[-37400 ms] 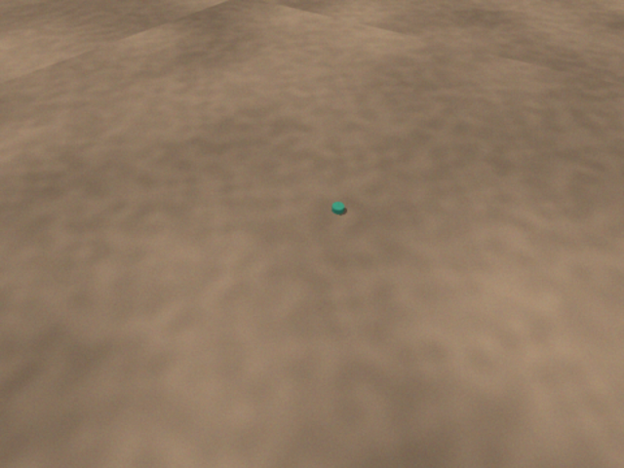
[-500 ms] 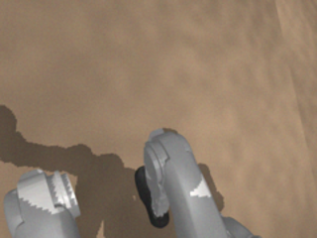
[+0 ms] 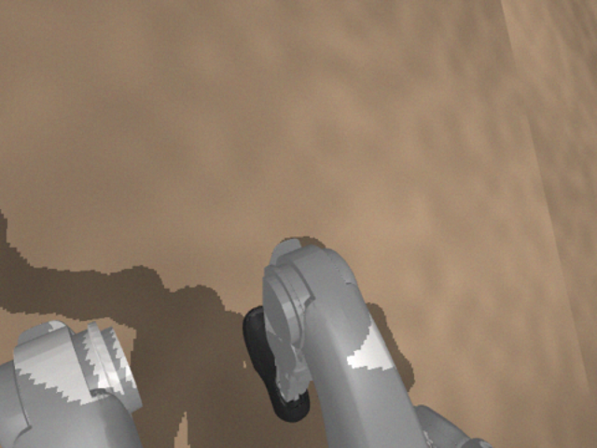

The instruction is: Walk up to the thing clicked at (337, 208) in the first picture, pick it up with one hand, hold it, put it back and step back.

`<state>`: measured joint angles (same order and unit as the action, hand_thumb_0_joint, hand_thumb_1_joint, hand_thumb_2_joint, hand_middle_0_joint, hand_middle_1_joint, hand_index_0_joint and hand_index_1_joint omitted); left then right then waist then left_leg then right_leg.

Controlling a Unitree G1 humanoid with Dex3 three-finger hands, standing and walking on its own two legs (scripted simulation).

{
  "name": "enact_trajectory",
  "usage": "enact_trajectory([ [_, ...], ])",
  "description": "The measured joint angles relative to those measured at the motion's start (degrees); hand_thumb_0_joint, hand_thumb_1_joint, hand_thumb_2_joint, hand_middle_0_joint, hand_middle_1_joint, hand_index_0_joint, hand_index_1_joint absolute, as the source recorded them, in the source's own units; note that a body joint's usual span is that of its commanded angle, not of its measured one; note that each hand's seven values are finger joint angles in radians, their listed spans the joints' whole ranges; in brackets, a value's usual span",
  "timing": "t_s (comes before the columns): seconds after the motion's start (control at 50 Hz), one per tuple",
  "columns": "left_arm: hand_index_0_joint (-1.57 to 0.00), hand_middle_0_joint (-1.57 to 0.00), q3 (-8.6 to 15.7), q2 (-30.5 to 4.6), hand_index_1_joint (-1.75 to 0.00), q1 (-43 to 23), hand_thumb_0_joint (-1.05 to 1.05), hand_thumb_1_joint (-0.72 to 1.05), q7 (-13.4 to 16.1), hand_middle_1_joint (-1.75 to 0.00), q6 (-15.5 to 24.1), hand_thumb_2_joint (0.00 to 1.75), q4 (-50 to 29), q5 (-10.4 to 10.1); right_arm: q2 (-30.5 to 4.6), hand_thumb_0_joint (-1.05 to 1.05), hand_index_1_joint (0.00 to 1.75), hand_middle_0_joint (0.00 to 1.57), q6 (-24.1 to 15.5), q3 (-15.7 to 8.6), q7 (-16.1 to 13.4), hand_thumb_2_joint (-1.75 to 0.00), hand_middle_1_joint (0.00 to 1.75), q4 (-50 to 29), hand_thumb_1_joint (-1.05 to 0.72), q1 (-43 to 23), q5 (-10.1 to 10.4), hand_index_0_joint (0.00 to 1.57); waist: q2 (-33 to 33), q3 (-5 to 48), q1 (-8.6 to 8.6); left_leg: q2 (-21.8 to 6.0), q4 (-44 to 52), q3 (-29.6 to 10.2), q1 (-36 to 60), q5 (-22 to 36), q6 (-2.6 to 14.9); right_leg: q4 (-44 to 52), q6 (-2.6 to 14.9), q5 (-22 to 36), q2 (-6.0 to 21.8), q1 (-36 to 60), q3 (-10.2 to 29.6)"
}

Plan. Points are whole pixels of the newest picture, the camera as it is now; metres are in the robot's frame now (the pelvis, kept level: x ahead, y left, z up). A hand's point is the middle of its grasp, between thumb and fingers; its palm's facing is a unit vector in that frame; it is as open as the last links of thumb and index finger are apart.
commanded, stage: open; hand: left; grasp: from above
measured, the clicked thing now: out of the picture +0.44 +0.34 -0.28
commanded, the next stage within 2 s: withdraw in 0.82 s
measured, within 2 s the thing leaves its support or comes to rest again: neither
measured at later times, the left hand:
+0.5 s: hand out of the picture +0.42 +0.33 -0.25, palm faces -0.46 -0.16 -0.87, open 11.7 cm
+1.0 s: hand out of the picture +0.43 +0.33 -0.25, palm faces -0.44 -0.18 -0.88, open 13.5 cm
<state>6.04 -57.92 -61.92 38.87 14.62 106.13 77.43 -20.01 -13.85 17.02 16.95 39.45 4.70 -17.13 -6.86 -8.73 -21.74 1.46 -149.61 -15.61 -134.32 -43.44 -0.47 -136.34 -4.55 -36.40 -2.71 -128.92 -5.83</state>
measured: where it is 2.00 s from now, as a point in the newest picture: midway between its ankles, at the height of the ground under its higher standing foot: (211, 433)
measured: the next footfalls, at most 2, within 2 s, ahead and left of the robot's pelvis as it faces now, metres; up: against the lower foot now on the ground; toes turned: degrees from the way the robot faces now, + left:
none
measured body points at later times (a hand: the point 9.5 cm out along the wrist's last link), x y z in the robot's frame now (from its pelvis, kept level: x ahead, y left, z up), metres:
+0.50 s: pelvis +0.00 +0.00 +0.00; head +0.26 +0.14 +0.34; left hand +0.44 +0.33 -0.20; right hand +0.07 -0.25 -0.05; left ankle +0.05 +0.12 -0.26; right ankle +0.13 -0.14 -0.26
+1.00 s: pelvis +0.00 +0.00 +0.01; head +0.27 +0.15 +0.33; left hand +0.45 +0.33 -0.20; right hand +0.06 -0.25 -0.04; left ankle +0.05 +0.12 -0.26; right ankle +0.13 -0.14 -0.26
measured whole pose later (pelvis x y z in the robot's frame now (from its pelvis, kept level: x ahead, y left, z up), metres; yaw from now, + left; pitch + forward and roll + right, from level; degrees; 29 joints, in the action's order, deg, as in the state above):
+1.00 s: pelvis +0.00 +0.00 +0.01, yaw -1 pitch +27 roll -17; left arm 7.4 -59.0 -61.3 37.9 13.1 103.3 76.1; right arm -20.5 -15.0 17.5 17.6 38.5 4.7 -16.7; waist -7.6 -10.2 -22.4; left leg 1.5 -149.0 -16.2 -134.0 -43.8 -0.2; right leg -135.1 -4.6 -36.6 -2.2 -127.8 -6.7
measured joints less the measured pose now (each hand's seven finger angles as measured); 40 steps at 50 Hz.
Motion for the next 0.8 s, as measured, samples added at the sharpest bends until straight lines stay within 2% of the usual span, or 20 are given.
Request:
enact_trajectory([
  [0.16,-0.75,-0.71,-0.3,-0.2,-0.47,-0.1,-0.01,0.23,0.0,-0.55,-0.2,0.31,-0.8,-0.5,-0.3,0.0,0.3,0.21,-0.4,0.0,0.2,-0.9,0.3,-0.4,-0.91,-0.3,0.0,0.2,-0.3,-0.2,0.11,0.0,0.3,-0.3,0.3,-0.3,-0.18,0.4,-0.16,-0.1,0.1,0.3,-0.3],
  [0.38,-0.5,-0.54,-0.5,0.2,-0.67,0.5,0.0,-0.02,-0.4,-0.76,-0.5,0.54,-1.3,-1.0,-0.3,0.0,0.3,0.21,-0.6,0.2,0.3,-0.9,0.3,-0.8,-0.92,-0.7,0.2,0.2,-0.4,-0.5,0.18,0.1,0.6,-0.5,0.7,-0.3,-0.22,0.8,-0.09,-0.1,0.2,0.8,-0.5],
  [0.6,-0.34,-0.39,-0.1,-0.2,-0.83,0.9,0.0,-0.2,-0.1,-0.94,0.2,0.68,-1.6,-1.0,-0.3,0.0,0.3,0.21,-0.9,0.3,0.1,-0.9,0.3,-0.7,-0.91,-0.9,0.3,0.2,-0.6,-1.4,0.27,0.0,0.8,-0.4,0.7,0.0,-0.1,1.1,-0.2,0.1,0.2,1.0,-0.5],
  [0.8,-0.23,-0.22,0.3,-0.6,-0.94,0.5,0.0,-0.32,0.3,-0.99,-0.6,0.79,-2.3,-1.0,-0.4,0.0,0.3,0.21,-1.2,0.2,0.2,-0.9,0.3,-0.5,-0.91,-0.6,0.3,0.2,-0.9,-1.4,-0.3,0.0,0.7,-0.6,0.6,-0.3,0.05,1.3,-0.22,0.0,0.3,1.1,-0.8],
])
